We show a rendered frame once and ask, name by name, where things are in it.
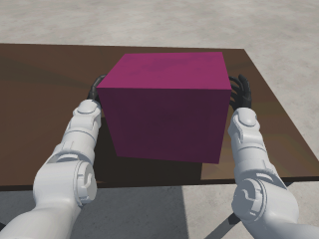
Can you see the robot left hand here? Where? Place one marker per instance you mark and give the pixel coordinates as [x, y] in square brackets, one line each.
[93, 93]

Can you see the table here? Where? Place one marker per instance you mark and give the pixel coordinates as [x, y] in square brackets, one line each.
[42, 84]

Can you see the robot right upper arm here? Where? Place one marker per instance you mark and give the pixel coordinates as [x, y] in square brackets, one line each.
[268, 211]

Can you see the robot right hand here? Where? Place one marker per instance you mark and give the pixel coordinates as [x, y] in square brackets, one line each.
[242, 96]

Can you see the left robot forearm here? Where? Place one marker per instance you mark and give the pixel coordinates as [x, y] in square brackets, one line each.
[80, 137]

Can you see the right robot forearm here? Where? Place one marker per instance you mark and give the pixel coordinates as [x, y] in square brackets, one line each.
[248, 150]

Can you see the carton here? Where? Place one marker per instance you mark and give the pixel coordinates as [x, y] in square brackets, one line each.
[167, 106]

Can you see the robot left upper arm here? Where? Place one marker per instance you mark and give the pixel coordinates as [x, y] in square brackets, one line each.
[61, 191]

